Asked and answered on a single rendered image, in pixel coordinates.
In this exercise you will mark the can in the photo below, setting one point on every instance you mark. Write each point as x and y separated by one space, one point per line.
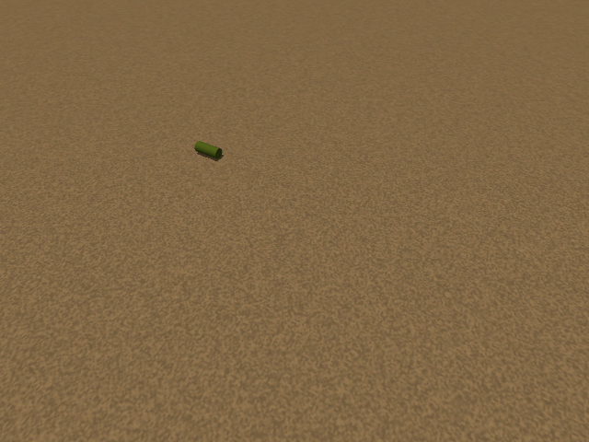
208 150

